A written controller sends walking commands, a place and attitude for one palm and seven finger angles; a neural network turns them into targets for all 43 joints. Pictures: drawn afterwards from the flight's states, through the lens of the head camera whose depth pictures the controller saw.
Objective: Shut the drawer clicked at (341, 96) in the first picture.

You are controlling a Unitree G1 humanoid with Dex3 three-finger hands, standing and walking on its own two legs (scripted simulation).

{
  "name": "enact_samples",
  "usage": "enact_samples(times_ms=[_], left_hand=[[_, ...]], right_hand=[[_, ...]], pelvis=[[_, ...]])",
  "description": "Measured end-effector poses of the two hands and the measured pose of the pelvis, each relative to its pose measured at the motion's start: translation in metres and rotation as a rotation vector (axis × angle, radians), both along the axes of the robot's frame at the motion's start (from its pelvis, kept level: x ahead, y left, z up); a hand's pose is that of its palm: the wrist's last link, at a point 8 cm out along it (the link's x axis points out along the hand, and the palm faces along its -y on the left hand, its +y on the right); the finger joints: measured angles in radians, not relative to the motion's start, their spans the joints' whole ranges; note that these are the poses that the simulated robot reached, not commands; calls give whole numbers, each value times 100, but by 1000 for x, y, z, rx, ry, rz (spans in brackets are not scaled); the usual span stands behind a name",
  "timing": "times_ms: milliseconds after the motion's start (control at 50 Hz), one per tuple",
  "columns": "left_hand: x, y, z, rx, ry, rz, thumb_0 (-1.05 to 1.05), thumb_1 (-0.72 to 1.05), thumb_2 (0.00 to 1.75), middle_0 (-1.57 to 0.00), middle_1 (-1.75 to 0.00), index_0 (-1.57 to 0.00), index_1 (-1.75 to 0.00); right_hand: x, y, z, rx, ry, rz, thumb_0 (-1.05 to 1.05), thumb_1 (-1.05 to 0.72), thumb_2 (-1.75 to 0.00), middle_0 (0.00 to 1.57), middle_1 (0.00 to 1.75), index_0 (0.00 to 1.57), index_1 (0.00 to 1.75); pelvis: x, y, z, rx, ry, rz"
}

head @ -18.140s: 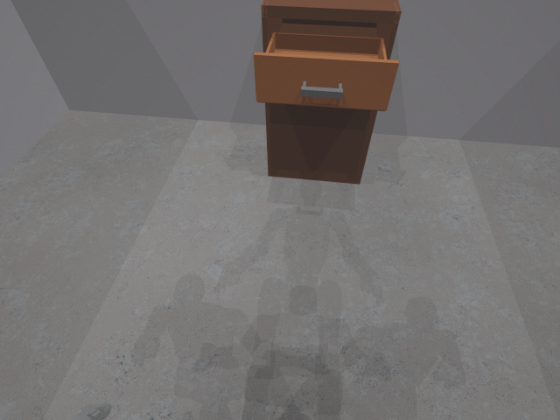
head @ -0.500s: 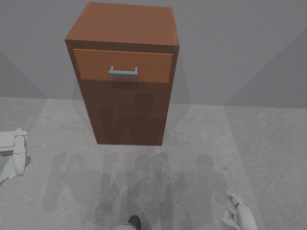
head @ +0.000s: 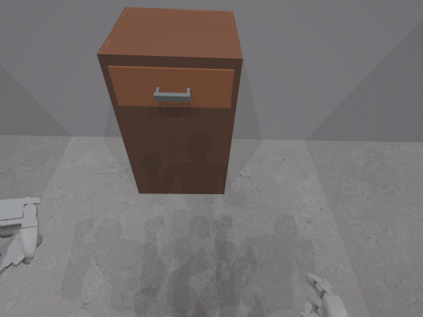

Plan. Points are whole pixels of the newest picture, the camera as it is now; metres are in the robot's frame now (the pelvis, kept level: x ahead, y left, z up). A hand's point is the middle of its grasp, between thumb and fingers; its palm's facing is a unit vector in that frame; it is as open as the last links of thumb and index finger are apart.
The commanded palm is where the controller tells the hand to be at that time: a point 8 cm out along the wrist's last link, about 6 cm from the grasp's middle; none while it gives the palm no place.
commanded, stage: stop stepping back and stand still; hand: left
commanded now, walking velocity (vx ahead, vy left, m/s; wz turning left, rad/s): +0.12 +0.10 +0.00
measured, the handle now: (172, 93) +0.84 +0.19 -0.07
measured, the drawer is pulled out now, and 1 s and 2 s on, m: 0.00 0.00 0.00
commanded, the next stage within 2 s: let the arm hang, fingers relaxed in 0.32 s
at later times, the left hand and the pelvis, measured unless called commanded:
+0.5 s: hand (48, 256) +0.19 +0.27 +0.07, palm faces +0.22 -0.85 -0.48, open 3.2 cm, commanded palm none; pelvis +0.00 +0.02 +0.00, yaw +2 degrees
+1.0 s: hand out of the picture -0.09 +0.22 -0.17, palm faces +0.08 -0.97 -0.23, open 5.3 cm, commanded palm none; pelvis -0.01 +0.03 +0.00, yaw +3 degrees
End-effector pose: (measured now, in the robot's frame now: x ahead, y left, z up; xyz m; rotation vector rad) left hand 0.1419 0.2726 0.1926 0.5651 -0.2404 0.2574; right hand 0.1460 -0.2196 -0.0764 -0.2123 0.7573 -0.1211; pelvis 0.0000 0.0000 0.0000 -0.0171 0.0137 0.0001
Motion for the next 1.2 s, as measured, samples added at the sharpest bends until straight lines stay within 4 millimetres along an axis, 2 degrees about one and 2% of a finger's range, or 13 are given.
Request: enact_samples(times_ms=[180,360,440,500,560,600,640,680,720,840,940,1040,1200], left_hand=[[-1,29,-21,-99,-33,129,1,89,90,-141,-160,-141,-160],[5,23,-10,-40,-22,57,2,89,90,-141,-160,-141,-160],[7,25,-21,-37,30,48,1,89,90,-141,-160,-141,-160],[20,39,-99,-119,331,99,0,89,90,-140,-159,-140,-159],[7,42,-199,-273,706,205,0,90,90,-135,-154,-135,-154],[-17,31,-254,-364,927,242,1,90,90,-130,-149,-130,-150],[-47,11,-296,-443,1115,254,1,91,90,-124,-143,-124,-144],[-81,-11,-325,-512,1274,254,1,91,90,-117,-137,-117,-137],[-115,-17,-340,-540,1382,310,1,91,90,-110,-132,-110,-130],[-196,-8,-341,-587,1578,446,1,90,89,-88,-108,-87,-107],[-234,-8,-330,-577,1680,505,1,91,90,-68,-85,-68,-85],[-238,-12,-326,-571,1695,514,1,91,90,-49,-63,-49,-63],[-201,-29,-331,-582,1606,450,1,91,90,-27,-38,-27,-39]], right_hand=[[-10,-9,-8,-57,31,-33,2,-90,-90,20,30,21,30],[7,12,6,-13,-44,7,2,-90,-90,20,30,21,30],[15,16,3,7,-44,37,1,-90,-90,20,30,21,30],[19,11,-19,20,27,81,1,-90,-90,20,30,21,30],[10,4,-35,8,108,70,1,-90,-90,20,30,21,30],[-4,0,-38,-8,160,52,1,-90,-90,20,30,21,30],[-22,-4,-39,-28,222,31,1,-90,-90,20,30,21,30],[-43,-6,-40,-47,298,10,1,-90,-90,20,30,21,30],[-66,-7,-41,-59,383,-7,1,-90,-90,20,30,20,30],[-129,0,-50,-50,612,-41,1,-90,-90,20,30,20,30],[-158,12,-58,-2,693,-69,1,-90,-90,20,30,20,30],[-168,24,-65,43,706,-82,1,-90,-90,20,30,20,30],[-165,35,-72,93,676,-88,1,-90,-90,20,30,20,30]], pelvis=[[4,15,-2,12,-36,26],[1,16,3,7,-14,22],[1,18,2,-1,-3,27],[-3,23,-5,-1,3,41],[-7,25,-9,5,-7,50],[-8,25,-11,10,-18,52],[-10,23,-10,12,-29,53],[-11,22,-8,9,-35,55],[-11,21,-6,3,-34,59],[-12,21,1,-7,-25,70],[-12,24,3,-3,-30,66],[-12,26,4,3,-38,57],[-11,22,4,13,-38,48]])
